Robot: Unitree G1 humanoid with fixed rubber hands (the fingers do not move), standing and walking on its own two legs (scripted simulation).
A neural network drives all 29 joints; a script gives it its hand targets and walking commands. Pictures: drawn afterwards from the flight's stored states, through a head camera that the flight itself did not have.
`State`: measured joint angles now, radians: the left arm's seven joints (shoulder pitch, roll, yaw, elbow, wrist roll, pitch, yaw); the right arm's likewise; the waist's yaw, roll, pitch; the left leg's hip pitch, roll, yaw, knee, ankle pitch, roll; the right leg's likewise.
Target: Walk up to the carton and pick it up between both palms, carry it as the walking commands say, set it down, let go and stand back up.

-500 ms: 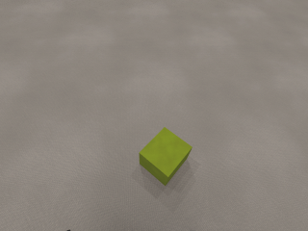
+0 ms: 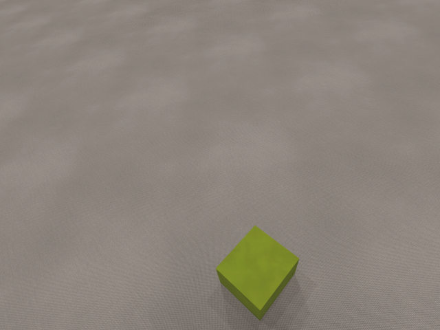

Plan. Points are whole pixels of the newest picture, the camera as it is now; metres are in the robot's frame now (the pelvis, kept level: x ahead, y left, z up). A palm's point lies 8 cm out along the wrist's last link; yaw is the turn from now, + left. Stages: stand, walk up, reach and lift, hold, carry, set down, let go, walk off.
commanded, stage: walk up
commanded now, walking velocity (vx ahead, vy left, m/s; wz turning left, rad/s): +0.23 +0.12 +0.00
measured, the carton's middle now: (257, 271) +0.46 -0.07 -0.70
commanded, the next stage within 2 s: none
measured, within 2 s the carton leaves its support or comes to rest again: neither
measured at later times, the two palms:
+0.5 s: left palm out of the picture +0.09 +0.30 -0.14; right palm out of the picture +0.09 -0.23 -0.11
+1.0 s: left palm out of the picture +0.05 +0.25 -0.05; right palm out of the picture -0.01 -0.28 -0.16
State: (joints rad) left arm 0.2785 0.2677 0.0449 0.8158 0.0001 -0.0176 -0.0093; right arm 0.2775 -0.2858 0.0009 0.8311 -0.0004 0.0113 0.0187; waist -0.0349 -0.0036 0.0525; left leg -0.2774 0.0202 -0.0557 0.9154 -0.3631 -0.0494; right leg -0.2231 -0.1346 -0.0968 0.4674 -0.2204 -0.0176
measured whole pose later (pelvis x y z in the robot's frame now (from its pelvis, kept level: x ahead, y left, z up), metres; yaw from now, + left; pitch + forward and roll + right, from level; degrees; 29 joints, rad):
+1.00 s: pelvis -0.04 -0.03 +0.01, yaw -16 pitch +1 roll +12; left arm 0.37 0.26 0.05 0.83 0.00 0.02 0.05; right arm 0.13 -0.28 0.00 0.85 0.00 0.11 0.03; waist -0.01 -0.01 0.07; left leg -0.40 -0.01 0.07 1.09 -0.29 -0.06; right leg -0.29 -0.08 0.09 0.42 -0.15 -0.03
